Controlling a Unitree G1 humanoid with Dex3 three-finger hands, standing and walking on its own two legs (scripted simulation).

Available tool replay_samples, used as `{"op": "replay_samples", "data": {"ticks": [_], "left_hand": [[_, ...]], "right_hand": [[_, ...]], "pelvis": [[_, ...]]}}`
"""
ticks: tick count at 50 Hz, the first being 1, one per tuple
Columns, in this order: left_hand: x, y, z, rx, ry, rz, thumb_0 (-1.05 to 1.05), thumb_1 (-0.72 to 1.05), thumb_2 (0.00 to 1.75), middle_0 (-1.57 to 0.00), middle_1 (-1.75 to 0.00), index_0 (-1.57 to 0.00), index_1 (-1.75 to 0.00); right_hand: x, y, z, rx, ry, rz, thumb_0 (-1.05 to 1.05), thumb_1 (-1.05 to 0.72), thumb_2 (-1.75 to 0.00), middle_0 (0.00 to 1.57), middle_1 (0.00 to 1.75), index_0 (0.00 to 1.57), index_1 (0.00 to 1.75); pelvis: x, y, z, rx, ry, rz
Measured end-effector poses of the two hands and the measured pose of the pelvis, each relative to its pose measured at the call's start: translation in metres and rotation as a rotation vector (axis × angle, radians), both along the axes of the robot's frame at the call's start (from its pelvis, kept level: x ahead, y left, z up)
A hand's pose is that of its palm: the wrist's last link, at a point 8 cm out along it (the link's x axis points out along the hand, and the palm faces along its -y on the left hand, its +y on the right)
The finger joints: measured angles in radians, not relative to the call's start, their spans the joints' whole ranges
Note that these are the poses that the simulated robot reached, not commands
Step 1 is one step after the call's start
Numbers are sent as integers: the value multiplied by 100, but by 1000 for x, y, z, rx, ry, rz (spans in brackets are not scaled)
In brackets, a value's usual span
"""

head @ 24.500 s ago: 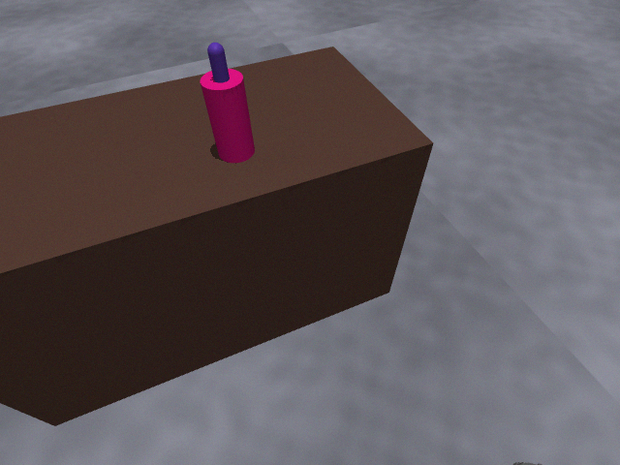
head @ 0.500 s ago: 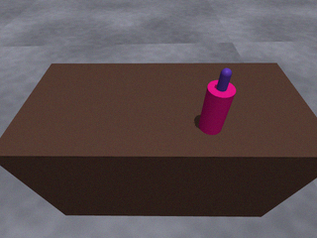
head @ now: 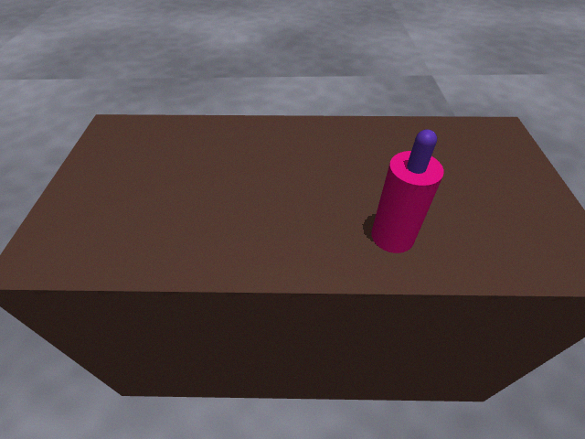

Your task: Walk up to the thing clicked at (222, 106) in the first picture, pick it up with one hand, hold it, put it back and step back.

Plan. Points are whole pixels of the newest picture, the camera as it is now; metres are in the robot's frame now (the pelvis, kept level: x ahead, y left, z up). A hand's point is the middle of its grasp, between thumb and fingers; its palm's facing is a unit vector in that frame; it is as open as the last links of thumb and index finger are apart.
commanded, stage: home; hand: right
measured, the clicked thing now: (408, 191) +0.48 -0.18 +0.04
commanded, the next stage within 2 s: stand in 0.68 s
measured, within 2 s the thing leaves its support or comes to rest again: neither
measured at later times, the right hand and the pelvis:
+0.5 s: hand out of the picture +0.08 -0.25 -0.16, palm faces -0.05 +0.93 -0.36, open 17.5 cm; pelvis +0.01 +0.01 +0.00, yaw +0 degrees
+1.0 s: hand out of the picture +0.09 -0.25 -0.15, palm faces -0.04 +0.93 -0.36, open 15.1 cm; pelvis +0.01 +0.01 +0.00, yaw +0 degrees
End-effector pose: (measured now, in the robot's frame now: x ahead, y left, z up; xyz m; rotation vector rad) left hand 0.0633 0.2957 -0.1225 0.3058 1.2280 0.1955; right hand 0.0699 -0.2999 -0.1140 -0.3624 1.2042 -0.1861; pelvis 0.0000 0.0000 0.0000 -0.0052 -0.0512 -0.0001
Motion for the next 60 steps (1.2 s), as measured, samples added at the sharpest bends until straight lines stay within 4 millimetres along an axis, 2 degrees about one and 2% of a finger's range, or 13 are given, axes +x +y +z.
{"op": "replay_samples", "data": {"ticks": [24, 43, 46, 50, 55, 60], "left_hand": [[-3, 8, 0, 8, 41, 18, 1, 90, 90, -21, -30, -20, -29], [15, 5, 2, 7, 5, 9, 1, 90, 90, -21, -30, -20, -30], [16, 5, 3, 6, -3, 8, 1, 90, 90, -21, -30, -20, -30], [16, 6, 3, 6, -7, 6, 1, 90, 90, -21, -30, -20, -30], [12, 7, 2, 6, 4, 8, 1, 90, 90, -21, -30, -20, -30], [7, 9, 1, 7, 18, 11, 1, 90, 90, -21, -30, -20, -30]], "right_hand": [[1, 6, -4, 9, 39, -12, 0, 55, -4, 5, 5, 6, 5], [18, 6, -1, 7, 10, -11, 0, 52, -7, 7, 8, 8, 7], [19, 5, -1, 6, 3, -12, 0, 44, -15, 11, 14, 11, 13], [17, 6, 0, 6, 1, -14, 0, 24, -35, 15, 21, 16, 21], [12, 7, -1, 9, 13, -20, 0, -9, -63, 18, 27, 18, 26], [7, 8, -2, 11, 29, -24, 0, -45, -79, 19, 29, 20, 29]], "pelvis": [[8, 5, 1, 3, 10, 6], [15, 5, 1, 2, 8, 8], [15, 5, 1, 2, 5, 7], [13, 6, 1, 2, 6, 6], [13, 6, 2, 2, 8, 6], [12, 7, 2, 3, 9, 5]]}}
